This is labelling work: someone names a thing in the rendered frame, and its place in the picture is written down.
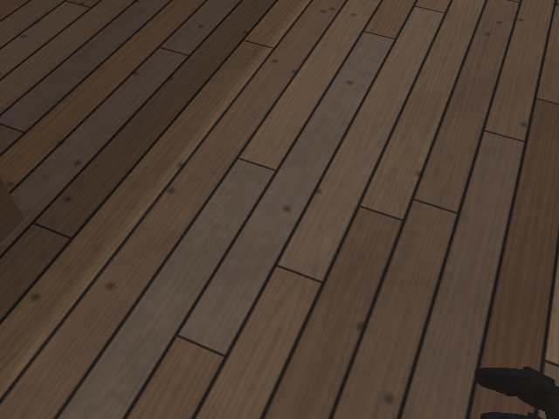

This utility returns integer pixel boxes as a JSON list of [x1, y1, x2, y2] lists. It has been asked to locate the robot right hand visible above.
[[475, 367, 559, 419]]

